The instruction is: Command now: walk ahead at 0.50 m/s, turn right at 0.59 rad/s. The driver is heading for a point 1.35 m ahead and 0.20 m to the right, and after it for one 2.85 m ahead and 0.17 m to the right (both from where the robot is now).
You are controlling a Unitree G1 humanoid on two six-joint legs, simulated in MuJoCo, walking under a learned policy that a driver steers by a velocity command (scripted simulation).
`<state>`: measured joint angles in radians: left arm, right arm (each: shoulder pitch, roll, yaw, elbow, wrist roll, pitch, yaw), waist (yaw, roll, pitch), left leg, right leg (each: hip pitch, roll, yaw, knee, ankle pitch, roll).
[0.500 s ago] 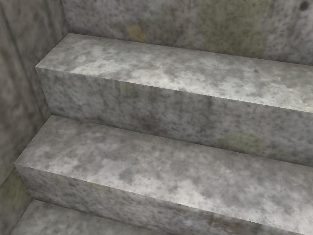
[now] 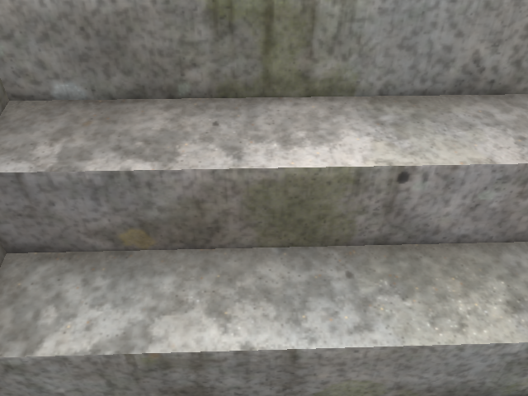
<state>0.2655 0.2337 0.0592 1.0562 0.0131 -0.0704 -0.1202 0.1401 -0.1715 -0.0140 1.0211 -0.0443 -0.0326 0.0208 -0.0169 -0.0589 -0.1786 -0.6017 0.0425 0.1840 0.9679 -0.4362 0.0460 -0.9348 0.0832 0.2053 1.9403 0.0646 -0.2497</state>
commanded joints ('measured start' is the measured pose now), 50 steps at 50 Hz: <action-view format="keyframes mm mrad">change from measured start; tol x64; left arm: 1 -18 -97 -40 -69 -21 19 -8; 15 -769 -73 -134 -445 5 187 25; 23 272 256 20 -79 36 136 70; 50 -104 56 -19 -92 -7 10 21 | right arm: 1 -114 144 41 -7 -42 -46 14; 50 303 -23 14 31 -5 -13 41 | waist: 1 116 -55 110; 50 -65 84 139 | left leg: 1 95 162 -182 -553 214 112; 14 435 261 28 -974 395 204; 19 729 339 101 -646 2134 225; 22 -98 12 -118 102 656 101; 33 -976 -94 -334 1735 278 210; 43 -293 -194 42 266 -60 32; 50 274 130 -877 -440 -381 225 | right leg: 1 -230 -93 -1 -19 -80 -27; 10 -838 -123 -46 321 -205 -129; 19 76 19 -434 -688 -451 5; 22 985 -170 388 -1342 -182 -151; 39 116 -240 -80 -1886 179 -92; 44 1042 -350 -135 -1393 1897 -133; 47 143 -15 17 -432 157 9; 50 -420 60 190 50 7 -67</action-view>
